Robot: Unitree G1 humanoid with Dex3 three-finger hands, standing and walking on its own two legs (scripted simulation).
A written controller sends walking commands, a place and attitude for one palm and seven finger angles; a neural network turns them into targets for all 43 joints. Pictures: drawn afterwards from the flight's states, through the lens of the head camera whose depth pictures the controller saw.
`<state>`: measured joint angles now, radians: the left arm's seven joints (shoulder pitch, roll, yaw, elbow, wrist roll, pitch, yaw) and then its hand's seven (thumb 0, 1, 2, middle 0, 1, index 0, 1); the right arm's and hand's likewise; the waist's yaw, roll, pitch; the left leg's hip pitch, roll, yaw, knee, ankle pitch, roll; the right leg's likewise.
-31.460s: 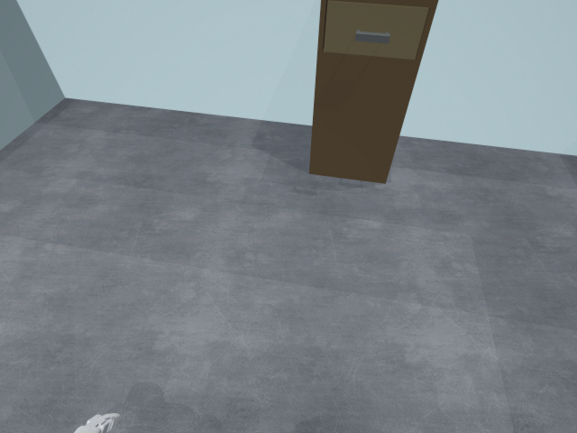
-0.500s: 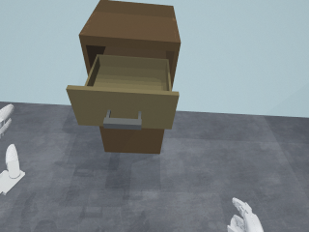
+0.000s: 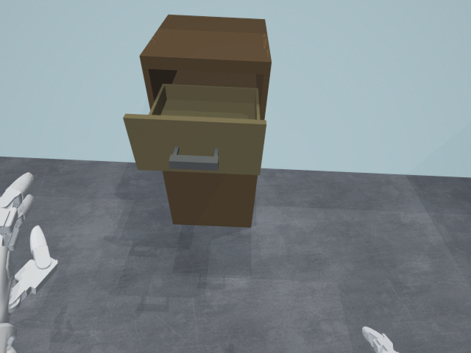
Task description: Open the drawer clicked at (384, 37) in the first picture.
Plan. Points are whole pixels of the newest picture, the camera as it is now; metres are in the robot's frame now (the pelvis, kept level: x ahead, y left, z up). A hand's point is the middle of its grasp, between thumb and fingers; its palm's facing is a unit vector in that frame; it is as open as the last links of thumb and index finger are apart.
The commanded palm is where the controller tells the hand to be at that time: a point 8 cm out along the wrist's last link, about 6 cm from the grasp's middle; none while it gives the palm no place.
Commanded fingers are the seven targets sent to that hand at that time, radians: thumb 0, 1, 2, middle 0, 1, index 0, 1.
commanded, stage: stop stepping back and stand still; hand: left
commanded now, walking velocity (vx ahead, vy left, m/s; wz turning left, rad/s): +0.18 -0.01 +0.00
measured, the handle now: (195, 156) +0.60 +0.13 -0.02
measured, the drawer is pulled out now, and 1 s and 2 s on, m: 0.28 0.28 0.28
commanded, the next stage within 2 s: let the arm hang, fingers relaxed in 0.44 s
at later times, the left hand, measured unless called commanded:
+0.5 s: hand (76, 276) +0.17 +0.20 +0.16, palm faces +0.34 -0.83 -0.45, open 7.4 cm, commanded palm +0.12 +0.25 +0.19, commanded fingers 0.00 0.90 0.90 -0.20 -0.30 -0.20 -0.30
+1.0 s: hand out of the picture -0.01 +0.17 -0.16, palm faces +0.11 -0.97 -0.23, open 7.1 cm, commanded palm none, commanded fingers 0.00 0.90 0.90 -0.20 -0.30 -0.20 -0.30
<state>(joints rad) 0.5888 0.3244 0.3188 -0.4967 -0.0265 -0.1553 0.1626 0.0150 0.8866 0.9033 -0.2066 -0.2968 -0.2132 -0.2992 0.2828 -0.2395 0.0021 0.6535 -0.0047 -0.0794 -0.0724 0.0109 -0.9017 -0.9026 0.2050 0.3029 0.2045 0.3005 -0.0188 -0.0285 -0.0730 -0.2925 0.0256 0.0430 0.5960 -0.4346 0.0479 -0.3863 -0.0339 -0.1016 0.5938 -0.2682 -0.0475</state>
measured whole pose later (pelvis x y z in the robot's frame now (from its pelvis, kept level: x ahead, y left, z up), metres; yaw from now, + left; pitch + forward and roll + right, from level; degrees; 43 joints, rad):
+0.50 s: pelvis -0.01 -0.03 +0.02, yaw +1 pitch +1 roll +3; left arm 0.66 0.34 0.30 -0.54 -0.02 -0.21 0.16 0.02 0.88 0.90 -0.21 -0.30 -0.22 -0.30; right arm 0.23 -0.23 -0.02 0.64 -0.01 -0.10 -0.06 0.01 -0.90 -0.90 0.20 0.30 0.20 0.30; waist -0.01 -0.03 0.01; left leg -0.34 0.01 0.05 0.63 -0.30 0.02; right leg -0.24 0.01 -0.10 0.42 -0.19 -0.09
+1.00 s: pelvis -0.01 -0.03 +0.01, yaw +4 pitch -2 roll +0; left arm 0.29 0.20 0.03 0.97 0.01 0.04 0.02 -0.01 0.96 0.90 -0.20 -0.30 -0.21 -0.30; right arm 0.26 -0.17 0.00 0.99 -0.02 0.04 -0.03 0.00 -0.92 -0.90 0.20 0.30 0.20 0.30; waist 0.01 0.00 0.10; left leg -0.22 0.01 -0.04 0.49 -0.24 -0.02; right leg -0.21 0.06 -0.06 0.46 -0.23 -0.07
